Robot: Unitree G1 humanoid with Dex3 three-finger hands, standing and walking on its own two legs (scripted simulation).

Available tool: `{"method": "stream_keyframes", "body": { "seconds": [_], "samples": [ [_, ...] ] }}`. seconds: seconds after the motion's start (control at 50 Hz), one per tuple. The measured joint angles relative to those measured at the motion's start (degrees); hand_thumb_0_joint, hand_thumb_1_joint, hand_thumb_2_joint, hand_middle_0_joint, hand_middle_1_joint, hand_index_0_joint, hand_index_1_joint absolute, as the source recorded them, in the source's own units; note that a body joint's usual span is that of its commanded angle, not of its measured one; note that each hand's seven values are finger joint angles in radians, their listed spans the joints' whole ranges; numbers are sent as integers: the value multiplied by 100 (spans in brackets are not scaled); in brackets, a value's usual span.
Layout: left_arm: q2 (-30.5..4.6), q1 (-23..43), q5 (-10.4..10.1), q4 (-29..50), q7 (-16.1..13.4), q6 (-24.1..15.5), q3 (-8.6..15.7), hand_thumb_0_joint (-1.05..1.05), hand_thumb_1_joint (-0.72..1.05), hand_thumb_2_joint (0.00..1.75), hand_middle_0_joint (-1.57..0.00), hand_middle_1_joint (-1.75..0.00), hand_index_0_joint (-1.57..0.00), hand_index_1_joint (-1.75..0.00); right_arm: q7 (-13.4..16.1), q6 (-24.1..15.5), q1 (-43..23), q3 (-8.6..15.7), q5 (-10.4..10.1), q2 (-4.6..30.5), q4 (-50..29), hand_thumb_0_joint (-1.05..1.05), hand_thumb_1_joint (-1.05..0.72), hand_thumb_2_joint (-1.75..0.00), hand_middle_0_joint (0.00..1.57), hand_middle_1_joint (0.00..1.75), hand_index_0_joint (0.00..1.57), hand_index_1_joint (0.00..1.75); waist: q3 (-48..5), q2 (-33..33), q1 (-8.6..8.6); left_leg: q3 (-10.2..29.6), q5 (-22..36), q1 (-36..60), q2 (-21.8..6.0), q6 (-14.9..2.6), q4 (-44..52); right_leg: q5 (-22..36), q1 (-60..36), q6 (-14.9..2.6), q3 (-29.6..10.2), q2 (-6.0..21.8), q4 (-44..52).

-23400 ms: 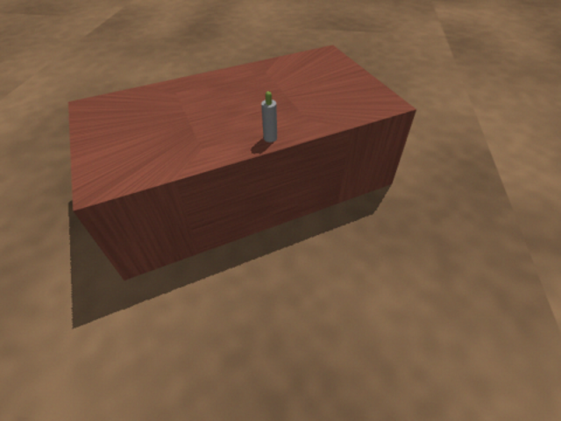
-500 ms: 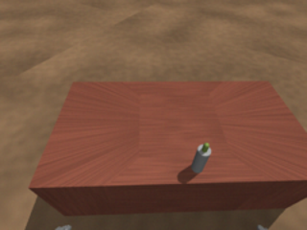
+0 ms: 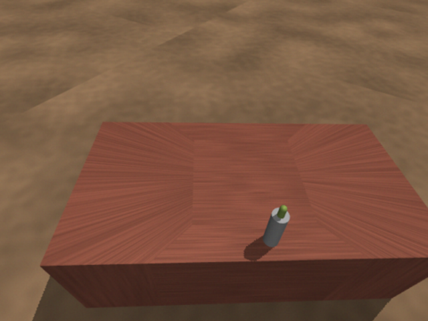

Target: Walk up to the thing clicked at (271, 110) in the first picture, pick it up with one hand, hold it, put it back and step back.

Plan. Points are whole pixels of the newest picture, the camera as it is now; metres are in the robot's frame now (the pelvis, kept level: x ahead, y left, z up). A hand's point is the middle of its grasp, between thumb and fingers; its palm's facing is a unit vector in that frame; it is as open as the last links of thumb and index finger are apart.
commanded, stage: home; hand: right
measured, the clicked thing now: (276, 224) +0.44 -0.19 -0.23
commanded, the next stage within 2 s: stand in 0.86 s
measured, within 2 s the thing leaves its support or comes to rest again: neither
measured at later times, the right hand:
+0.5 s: hand out of the picture +0.06 -0.24 -0.15, palm faces -0.03 +0.93 -0.37, open 17.3 cm
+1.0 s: hand out of the picture +0.09 -0.24 -0.15, palm faces -0.03 +0.93 -0.37, open 17.3 cm
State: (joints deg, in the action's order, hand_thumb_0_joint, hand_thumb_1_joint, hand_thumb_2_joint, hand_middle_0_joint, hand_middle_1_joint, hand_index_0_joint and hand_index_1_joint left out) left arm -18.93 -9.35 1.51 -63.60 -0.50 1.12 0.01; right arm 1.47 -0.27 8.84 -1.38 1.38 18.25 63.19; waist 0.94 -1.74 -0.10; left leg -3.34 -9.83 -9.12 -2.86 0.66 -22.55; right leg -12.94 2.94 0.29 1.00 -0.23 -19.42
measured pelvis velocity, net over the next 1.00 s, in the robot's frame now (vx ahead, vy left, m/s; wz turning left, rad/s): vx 0.01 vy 0.02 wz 0.01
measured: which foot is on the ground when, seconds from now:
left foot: down 0.00-1.00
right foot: down 0.00-1.00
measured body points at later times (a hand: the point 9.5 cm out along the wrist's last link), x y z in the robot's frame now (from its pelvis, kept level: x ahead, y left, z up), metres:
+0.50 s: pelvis +0.00 +0.01 +0.00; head +0.00 +0.02 +0.45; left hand +0.05 +0.30 -0.15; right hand +0.06 -0.29 -0.13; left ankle +0.03 +0.12 -0.75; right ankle -0.02 -0.12 -0.75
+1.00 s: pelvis +0.01 +0.02 +0.00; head +0.02 +0.03 +0.45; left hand +0.08 +0.31 -0.14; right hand +0.09 -0.28 -0.12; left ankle +0.03 +0.12 -0.75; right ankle -0.02 -0.12 -0.75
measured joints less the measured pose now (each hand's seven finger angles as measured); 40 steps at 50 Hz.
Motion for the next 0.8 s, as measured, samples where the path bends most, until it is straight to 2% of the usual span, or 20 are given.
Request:
{"method": "stream_keyframes", "body": {
  "seconds": [0.34, 0.8],
  "samples": [
    [-56, 6, -29, -245, 38, -7, 24, 0, 90, 90, -20, -30, -20, -30, -46, 6, -11, 22, -18, 65, 243, 0, 50, -7, 6, 6, 6, 5, 74, 37, -13, -23, 132, -11, 92, -69, 195, 103, 37, 65, -13, 86, 133],
    [-45, 216, -53, -167, 23, -59, 11, 0, 90, 90, -20, -30, -20, -30, -64, -37, -203, 29, -58, 79, 223, 0, 52, -6, 6, 5, 6, 5, 84, 26, -37, -5, 60, 60, 196, -134, 257, 69, -99, 142, 17, 185, 292]
  ]
}}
